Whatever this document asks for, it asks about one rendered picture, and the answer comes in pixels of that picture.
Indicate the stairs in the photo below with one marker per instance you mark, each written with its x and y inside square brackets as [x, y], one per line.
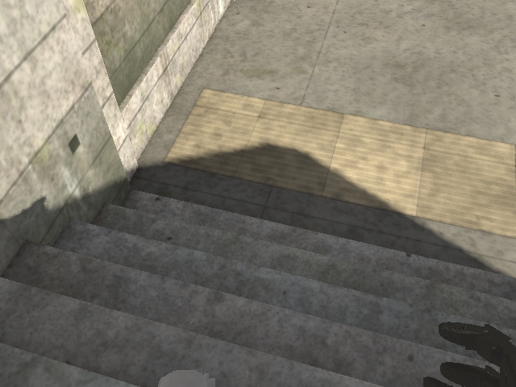
[158, 285]

